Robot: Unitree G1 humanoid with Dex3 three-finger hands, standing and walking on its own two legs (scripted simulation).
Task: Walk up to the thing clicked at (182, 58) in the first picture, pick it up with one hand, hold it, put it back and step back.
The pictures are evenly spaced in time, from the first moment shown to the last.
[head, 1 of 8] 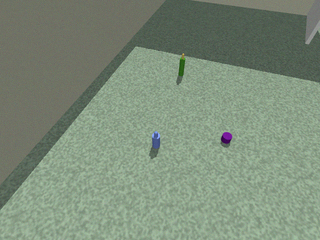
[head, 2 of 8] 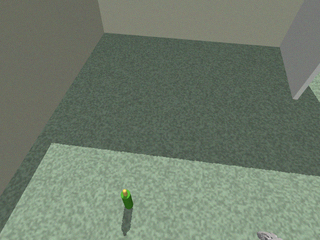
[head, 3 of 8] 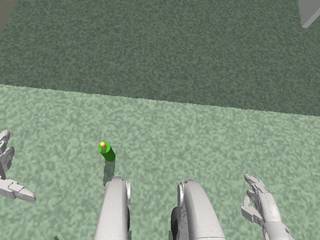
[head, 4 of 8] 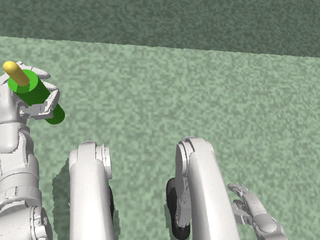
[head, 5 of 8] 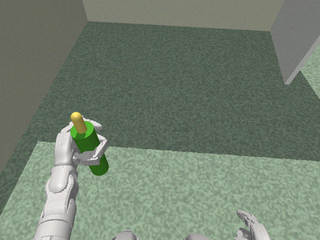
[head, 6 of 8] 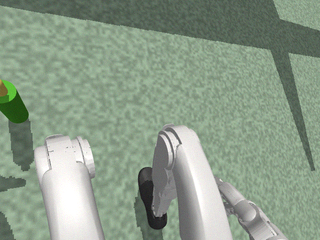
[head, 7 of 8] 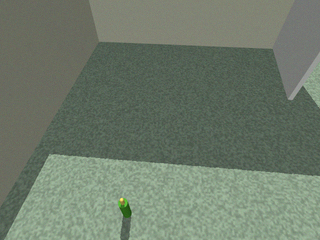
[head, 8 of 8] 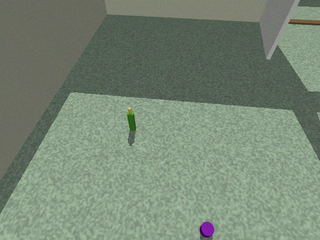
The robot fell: no
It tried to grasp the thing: yes
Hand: left
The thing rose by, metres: 0.66
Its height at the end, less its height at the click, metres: +0.00
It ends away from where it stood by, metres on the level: 0.01
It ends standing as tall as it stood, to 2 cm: yes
